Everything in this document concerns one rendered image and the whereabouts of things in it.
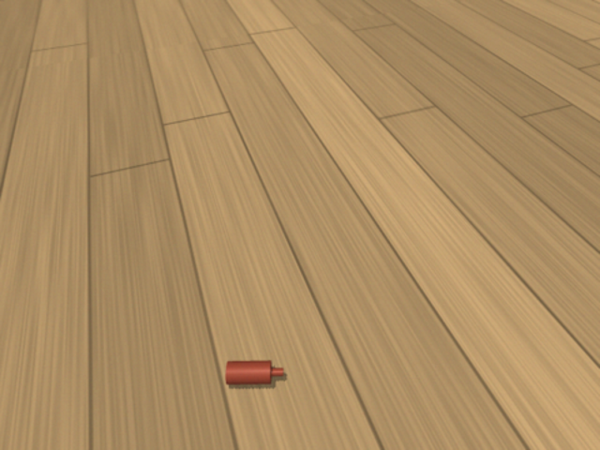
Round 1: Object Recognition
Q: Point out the bottle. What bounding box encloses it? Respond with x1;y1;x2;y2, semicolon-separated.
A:
226;361;283;384

